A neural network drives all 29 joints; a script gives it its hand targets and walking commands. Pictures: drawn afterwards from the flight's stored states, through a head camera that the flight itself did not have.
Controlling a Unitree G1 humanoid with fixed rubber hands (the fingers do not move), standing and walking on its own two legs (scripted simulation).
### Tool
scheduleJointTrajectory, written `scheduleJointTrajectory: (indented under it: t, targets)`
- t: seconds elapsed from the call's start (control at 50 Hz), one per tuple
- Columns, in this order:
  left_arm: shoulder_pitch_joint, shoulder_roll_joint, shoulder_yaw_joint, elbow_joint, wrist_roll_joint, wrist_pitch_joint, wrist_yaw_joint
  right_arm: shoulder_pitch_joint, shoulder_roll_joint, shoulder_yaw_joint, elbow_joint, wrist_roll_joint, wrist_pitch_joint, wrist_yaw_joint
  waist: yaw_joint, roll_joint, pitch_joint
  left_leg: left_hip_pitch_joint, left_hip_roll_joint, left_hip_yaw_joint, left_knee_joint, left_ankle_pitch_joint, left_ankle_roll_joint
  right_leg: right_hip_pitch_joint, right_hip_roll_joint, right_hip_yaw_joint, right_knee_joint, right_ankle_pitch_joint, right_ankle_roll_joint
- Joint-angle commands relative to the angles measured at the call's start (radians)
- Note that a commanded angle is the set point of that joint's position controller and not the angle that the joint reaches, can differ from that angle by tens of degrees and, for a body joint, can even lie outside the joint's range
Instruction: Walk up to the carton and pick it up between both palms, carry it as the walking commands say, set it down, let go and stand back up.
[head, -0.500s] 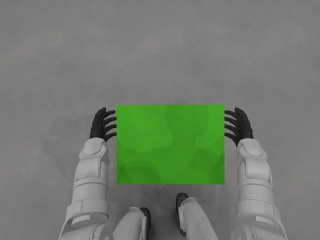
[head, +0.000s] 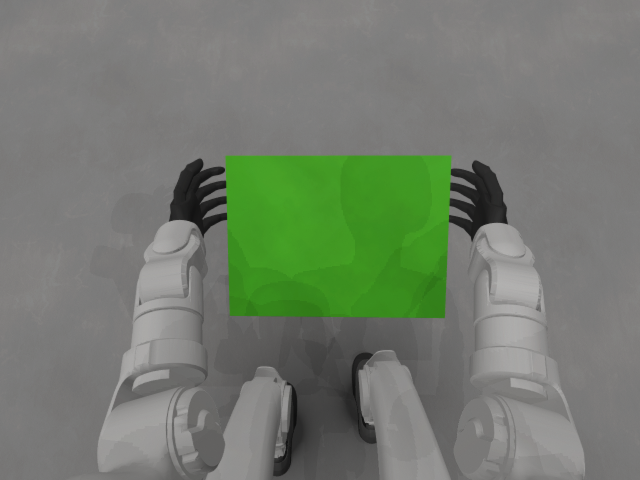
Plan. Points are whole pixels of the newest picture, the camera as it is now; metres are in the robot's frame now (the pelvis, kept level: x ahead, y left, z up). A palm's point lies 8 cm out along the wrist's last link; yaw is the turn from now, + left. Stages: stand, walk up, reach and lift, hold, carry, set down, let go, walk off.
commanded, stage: set down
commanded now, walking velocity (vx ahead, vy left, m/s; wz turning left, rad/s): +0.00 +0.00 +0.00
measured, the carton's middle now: (336, 231) +0.43 -0.03 -0.17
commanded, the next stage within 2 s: none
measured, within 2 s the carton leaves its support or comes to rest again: neither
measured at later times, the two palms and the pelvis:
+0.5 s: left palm (212, 229) +0.44 +0.15 -0.16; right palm (459, 227) +0.43 -0.22 -0.16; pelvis -0.02 +0.00 -0.08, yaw +1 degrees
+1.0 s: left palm (232, 231) +0.47 +0.14 -0.25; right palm (443, 229) +0.45 -0.22 -0.26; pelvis -0.03 +0.00 -0.15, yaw +3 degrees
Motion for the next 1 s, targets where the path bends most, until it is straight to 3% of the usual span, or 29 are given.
scheduleJointTrajectory:
  t: [0.0,0.22,0.6,0.98]
  targets:
    - [-0.571,-0.861,-0.573,0.05,-0.164,-0.011,-0.292,-0.531,0.888,0.591,0.032,0.186,-0.021,0.283,-0.018,-0.069,-0.825,0.024,-0.085,0.033,-0.103,0.113,0.017,0.785,0.07,0.026,-0.022,0.224,0.017]
    - [-0.635,-0.845,-0.617,0.028,-0.217,-0.028,-0.254,-0.596,0.85,0.606,0.049,0.231,-0.039,0.262,-0.024,-0.057,-0.94,-0.099,-0.087,0.036,0.026,0.139,0.003,0.656,0.076,0.01,0.126,0.28,0.02]
    - [-0.816,-0.793,-0.566,0.076,-0.243,-0.021,-0.193,-0.794,0.752,0.533,0.127,0.243,-0.042,0.249,-0.033,-0.057,-0.974,-0.244,-0.095,0.054,0.2,0.043,-0.006,0.396,0.071,-0.019,0.305,0.157,0.02]
    - [-0.979,-0.747,-0.578,0.077,-0.276,-0.031,-0.162,-0.97,0.695,0.539,0.128,0.278,-0.055,0.232,-0.045,-0.065,-1.045,-0.4,-0.096,0.075,0.377,0.028,-0.003,0.301,0.062,-0.025,0.477,0.186,0.017]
